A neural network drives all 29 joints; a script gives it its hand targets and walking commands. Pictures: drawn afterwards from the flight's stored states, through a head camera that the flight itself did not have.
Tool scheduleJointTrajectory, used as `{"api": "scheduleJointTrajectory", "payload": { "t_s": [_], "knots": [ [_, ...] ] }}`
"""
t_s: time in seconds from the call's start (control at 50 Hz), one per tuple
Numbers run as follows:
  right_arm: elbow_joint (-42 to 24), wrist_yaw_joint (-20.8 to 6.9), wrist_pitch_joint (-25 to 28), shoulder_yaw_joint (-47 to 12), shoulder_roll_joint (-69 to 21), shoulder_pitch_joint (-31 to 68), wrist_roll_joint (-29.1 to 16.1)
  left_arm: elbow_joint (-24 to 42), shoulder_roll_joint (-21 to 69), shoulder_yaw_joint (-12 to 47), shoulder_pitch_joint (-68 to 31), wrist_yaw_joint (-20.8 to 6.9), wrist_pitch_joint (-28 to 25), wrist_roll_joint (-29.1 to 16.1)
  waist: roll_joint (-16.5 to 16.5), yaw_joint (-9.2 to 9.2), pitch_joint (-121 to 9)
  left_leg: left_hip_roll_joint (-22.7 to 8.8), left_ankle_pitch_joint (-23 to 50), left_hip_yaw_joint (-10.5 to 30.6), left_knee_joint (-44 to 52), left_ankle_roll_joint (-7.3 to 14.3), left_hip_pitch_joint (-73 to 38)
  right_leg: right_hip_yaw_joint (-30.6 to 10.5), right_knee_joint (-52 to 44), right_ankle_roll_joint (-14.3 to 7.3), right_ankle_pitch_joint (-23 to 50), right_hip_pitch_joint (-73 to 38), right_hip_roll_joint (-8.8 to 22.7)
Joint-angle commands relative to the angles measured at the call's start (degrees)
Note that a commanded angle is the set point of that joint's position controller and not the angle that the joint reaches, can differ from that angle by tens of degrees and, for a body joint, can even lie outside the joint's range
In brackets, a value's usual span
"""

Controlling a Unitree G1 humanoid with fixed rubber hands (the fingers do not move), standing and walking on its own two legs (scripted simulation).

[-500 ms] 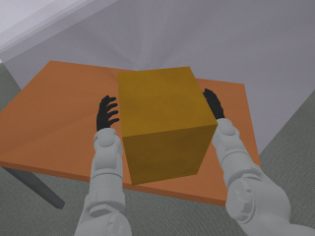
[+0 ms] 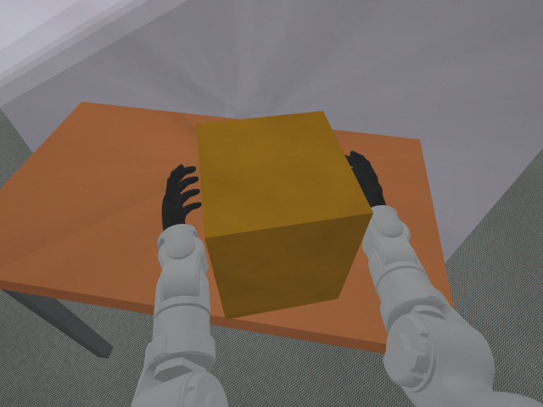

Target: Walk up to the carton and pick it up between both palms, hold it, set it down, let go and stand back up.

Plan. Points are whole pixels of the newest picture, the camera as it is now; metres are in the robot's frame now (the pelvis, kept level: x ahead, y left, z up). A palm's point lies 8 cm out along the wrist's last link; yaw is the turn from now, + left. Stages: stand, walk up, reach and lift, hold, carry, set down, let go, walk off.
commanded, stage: set down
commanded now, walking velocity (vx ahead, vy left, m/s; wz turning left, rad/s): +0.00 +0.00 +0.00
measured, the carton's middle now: (272, 218) +0.40 +0.07 +0.04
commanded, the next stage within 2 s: none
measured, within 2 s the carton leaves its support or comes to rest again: neither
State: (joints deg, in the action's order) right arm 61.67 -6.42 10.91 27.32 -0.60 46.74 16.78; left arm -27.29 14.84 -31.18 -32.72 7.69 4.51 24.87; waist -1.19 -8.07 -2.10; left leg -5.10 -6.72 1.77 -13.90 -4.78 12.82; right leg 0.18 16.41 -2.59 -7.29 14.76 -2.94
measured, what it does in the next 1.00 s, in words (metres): stands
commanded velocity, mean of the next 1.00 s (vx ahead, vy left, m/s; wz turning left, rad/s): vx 0.00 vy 0.00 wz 0.00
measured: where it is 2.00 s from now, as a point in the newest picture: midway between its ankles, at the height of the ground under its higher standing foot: outside the picture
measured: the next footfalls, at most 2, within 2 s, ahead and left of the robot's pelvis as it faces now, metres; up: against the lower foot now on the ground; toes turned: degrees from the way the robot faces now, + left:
none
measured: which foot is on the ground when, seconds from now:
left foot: down 0.00-1.00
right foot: down 0.00-1.00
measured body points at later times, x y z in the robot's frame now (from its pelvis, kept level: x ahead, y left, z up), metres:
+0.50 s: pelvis -0.01 +0.01 -0.01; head +0.06 +0.00 +0.43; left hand +0.37 +0.22 +0.05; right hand +0.47 -0.08 +0.05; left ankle +0.00 +0.18 -0.75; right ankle +0.01 -0.09 -0.75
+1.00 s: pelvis -0.01 +0.00 -0.01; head +0.06 -0.05 +0.43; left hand +0.37 +0.22 +0.11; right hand +0.50 -0.15 +0.11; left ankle +0.00 +0.18 -0.75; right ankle +0.01 -0.09 -0.75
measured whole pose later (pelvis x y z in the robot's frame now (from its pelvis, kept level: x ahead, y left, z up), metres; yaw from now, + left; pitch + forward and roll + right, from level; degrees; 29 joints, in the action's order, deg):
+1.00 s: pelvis -0.01 +0.00 -0.01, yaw -2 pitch +16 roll -1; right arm 56.9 -5.0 -6.2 -12.0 28.0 56.6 -22.8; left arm -24.3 -1.4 -12.3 -36.8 12.2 19.9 -7.0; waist 5.3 -14.0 -9.1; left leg -6.4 -8.3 1.2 -21.9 -4.7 29.1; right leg -0.5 20.5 -2.7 -6.2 29.7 -4.3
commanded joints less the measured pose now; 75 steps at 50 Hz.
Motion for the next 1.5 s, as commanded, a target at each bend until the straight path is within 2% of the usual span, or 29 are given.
{"api": "scheduleJointTrajectory", "payload": {
  "t_s": [0.0,0.04,0.06,0.08,0.14,0.16,0.22,0.32,0.4,0.46,0.58,0.8,0.86,0.88,0.9,0.98,1.02,1.14,1.16,1.18,1.2,1.24,1.34,1.36,1.38,1.4,1.42,1.44,1.48],
  "knots": [
    [-1.32,-4.94,0.45,-9.91,-17.67,21.17,3.35,-2.54,21.05,17.89,-18.88,-5.24,1.14,0.6,-0.61,0.68,-22.46,4.29,17.61,-11.15,-2.89,3.53,-9.17,5.81,-1.94,2.03,5.67,-7.68,0.27],
    [-0.63,-4.83,0.35,-10.47,-15.03,22.5,2.4,-3.55,18.44,16.47,-18.41,-4.74,1.32,0.23,-1.08,-0.76,-21.29,4.56,16.7,-10.79,-2.7,3.89,-6.91,5.16,-1.85,2.51,4.59,-8.17,0.28],
    [-0.34,-4.56,-0.18,-8.83,-12.81,22.38,3.56,-3.92,17.22,15.46,-19.5,-4.74,1.62,0.51,-2.5,0.59,-20.7,4.4,16.12,-10.27,-2.86,4.21,-6.15,5.36,-2.52,2.59,3.27,-7.84,0.24],
    [-1.05,-4.4,-0.33,-10.13,-14.55,23.12,2.8,-3.72,16.6,14.3,-19.45,-4.52,1.2,0.61,-2.69,-1.37,-21.37,4.65,15.5,-10.68,-2.6,4.68,-5.16,4.65,-1.59,2.62,3.9,-9.5,0.5],
    [-0.07,-3.03,-0.94,-7.28,-6.15,20.4,2.13,-2.28,12.0,14.04,-18.2,-2.78,1.56,0.73,-0.17,0.71,-19.6,4.42,16.08,-10.78,-2.63,3.65,-7.18,4.75,-1.99,2.23,3.75,-8.01,0.42],
    [-1.32,-2.37,-0.64,-8.69,-4.76,21.14,0.85,-1.4,9.61,13.67,-18.76,-1.92,1.05,0.51,-0.38,-0.86,-20.63,4.46,17.61,-11.02,-3.33,3.66,-6.55,4.54,-1.67,2.18,5.46,-9.34,0.37],
    [-2.51,0.83,-0.83,-10.78,6.67,23.92,-5.86,-0.41,1.65,15.88,-20.09,1.8,0.35,-5.19,-1.82,-0.16,-23.01,4.24,18.22,-9.8,-4.37,3.97,-4.03,3.49,-0.83,2.77,7.96,-10.2,0.32],
    [-0.22,4.08,-0.72,-23.09,18.92,34.56,-22.37,-2.68,-5.5,23.29,-27.32,8.32,-0.69,-16.35,0.85,-3.07,-31.36,3.88,18.95,-7.96,-8.41,1.79,-0.57,2.13,0.7,1.67,7.96,-3.97,-1.52],
    [-1.07,5.03,0.64,-27.27,24.1,37.43,-28.35,-1.53,-7.95,26.18,-29.33,9.65,-4.82,-22.15,2.32,-3.61,-43.25,3.39,21.62,-7.15,-11.97,-0.21,-0.48,2.08,3.54,0.57,11.18,-3.73,-2.36],
    [-2.45,5.22,0.4,-28.48,28.45,36.48,-30.92,-2.66,-12.33,24.01,-26.15,9.59,-4.42,-24.0,-1.29,-4.2,-47.84,3.56,23.18,-6.61,-13.95,0.0,-0.2,1.76,4.52,0.66,13.22,-4.78,-2.94],
    [-2.36,3.48,-2.67,-31.91,31.3,37.05,-33.76,1.76,-16.6,20.49,-26.35,8.63,-2.75,-25.96,-7.33,-4.82,-51.88,3.75,23.01,-6.43,-13.19,0.46,6.47,1.25,6.97,1.55,19.83,-10.35,-3.15],
    [-17.89,1.63,-8.43,-36.25,34.56,40.12,-41.19,20.32,-22.55,19.14,-24.76,5.35,7.0,-29.88,-6.93,-5.71,-53.64,5.59,25.51,-6.27,-11.57,0.89,11.06,-1.51,10.56,4.18,42.78,-23.87,-1.75],
    [-13.09,1.31,-11.98,-36.41,32.84,36.51,-39.34,12.01,-22.12,19.8,-22.96,4.99,9.7,-31.09,-12.49,-3.44,-44.14,5.58,16.45,-5.78,-9.51,2.71,14.64,-1.92,9.27,4.3,32.09,-21.71,-1.28],
    [-19.0,1.33,-12.2,-37.12,32.81,38.91,-39.58,17.56,-23.97,17.6,-24.9,4.94,10.52,-31.23,-12.61,-6.87,-46.68,5.31,17.75,-5.95,-9.18,2.82,13.24,-2.31,8.58,4.42,33.46,-23.73,-1.12],
    [-15.55,1.25,-13.81,-35.8,34.13,38.32,-39.57,17.0,-23.3,19.18,-23.85,4.93,12.15,-32.13,-10.91,-4.37,-46.17,5.24,18.26,-5.3,-9.25,2.6,12.61,-1.74,8.63,4.37,33.86,-22.49,-1.32],
    [-21.5,1.65,-17.39,-36.86,34.01,42.09,-38.81,15.26,-27.09,15.06,-26.47,4.4,16.78,-31.89,-14.15,-6.48,-42.44,5.33,12.66,-5.69,-7.4,3.44,16.27,-2.85,7.29,5.22,29.09,-25.77,-0.63],
    [-19.08,1.53,-18.61,-36.82,32.69,40.41,-38.56,11.88,-26.41,15.22,-25.66,4.61,17.32,-31.73,-13.92,-5.37,-38.54,5.0,10.76,-5.25,-7.71,3.66,15.6,-2.06,7.18,4.32,22.87,-22.42,-0.8],
    [-23.61,1.46,-22.77,-31.42,38.85,48.72,-40.0,22.83,-28.62,18.07,-36.97,7.69,24.14,-35.18,-5.33,-4.98,-46.8,6.11,11.97,-5.5,-8.25,1.97,10.48,-2.16,6.34,3.52,19.85,-21.27,-1.46],
    [-18.79,1.71,-24.19,-32.21,36.19,45.19,-39.56,16.62,-28.89,17.3,-35.14,7.84,25.01,-34.78,-7.83,-3.84,-40.72,5.97,7.11,-5.3,-8.3,2.5,12.76,-2.28,5.86,3.47,14.36,-18.47,-0.93],
    [-22.21,1.15,-24.67,-31.4,39.35,46.79,-40.16,25.32,-29.94,17.99,-38.7,8.18,25.77,-35.87,-4.53,-4.81,-48.14,5.69,9.5,-5.64,-7.7,1.8,8.06,-1.65,5.76,3.35,14.59,-19.01,-1.64],
    [-20.64,0.95,-25.73,-30.79,40.33,48.7,-40.16,23.09,-29.27,18.38,-39.44,8.75,27.62,-35.88,-3.02,-3.9,-46.87,5.58,8.91,-5.81,-7.82,1.54,8.64,-1.5,5.49,3.27,13.07,-17.27,-1.5],
    [-19.9,0.92,-26.91,-31.74,39.27,48.4,-39.52,22.33,-29.24,19.31,-39.42,8.51,28.74,-37.26,-6.07,-3.17,-47.14,5.45,10.53,-5.06,-8.47,1.96,8.31,-1.63,6.18,3.29,15.09,-17.09,-1.57],
    [-22.82,0.33,-28.39,-29.42,43.09,51.04,-40.41,29.4,-30.2,18.27,-41.9,9.07,32.59,-36.49,-2.44,-3.57,-51.2,5.87,15.31,-5.24,-8.66,0.81,5.05,-0.86,6.19,2.85,18.79,-17.72,-1.91],
    [-14.91,0.1,-29.46,-31.09,42.15,48.74,-40.28,20.32,-28.7,18.39,-37.24,8.77,33.92,-35.89,-5.05,-2.53,-42.51,5.5,11.99,-4.88,-8.73,1.24,7.92,-0.56,6.1,2.54,16.3,-15.44,-1.67],
    [-19.18,-0.16,-29.64,-31.94,42.55,50.01,-41.37,29.34,-29.68,18.3,-39.99,8.72,34.64,-35.84,-2.47,-4.18,-48.07,5.52,14.72,-5.27,-7.99,0.81,4.42,-0.44,5.81,2.73,18.73,-18.55,-1.85],
    [-13.06,-0.55,-30.45,-30.14,43.31,48.29,-40.92,22.83,-28.73,19.6,-36.47,8.63,35.7,-35.22,-1.92,-1.98,-41.47,5.67,13.12,-4.73,-8.13,0.83,6.02,-0.37,5.64,2.39,16.2,-13.96,-1.83],
    [-17.49,-0.96,-30.25,-31.65,43.49,50.92,-42.17,28.19,-29.02,18.73,-40.53,8.79,36.21,-35.38,-1.55,-4.26,-44.97,5.21,14.32,-5.04,-7.55,0.77,3.41,0.09,5.1,2.02,15.37,-15.6,-2.17],
    [-12.99,-1.33,-30.54,-31.23,44.16,48.15,-41.73,24.59,-27.18,20.39,-37.74,8.4,36.71,-35.76,-2.27,-1.88,-42.2,4.9,14.97,-4.14,-8.37,0.85,4.1,0.27,5.0,1.8,16.43,-13.46,-2.58],
    [-15.34,-1.7,-30.69,-34.34,42.93,49.66,-43.63,23.63,-28.79,18.42,-37.34,8.2,37.96,-34.73,-4.85,-4.52,-38.93,5.18,14.66,-4.57,-7.64,1.09,4.51,0.54,3.76,2.1,15.42,-15.61,-2.57]
  ]
}}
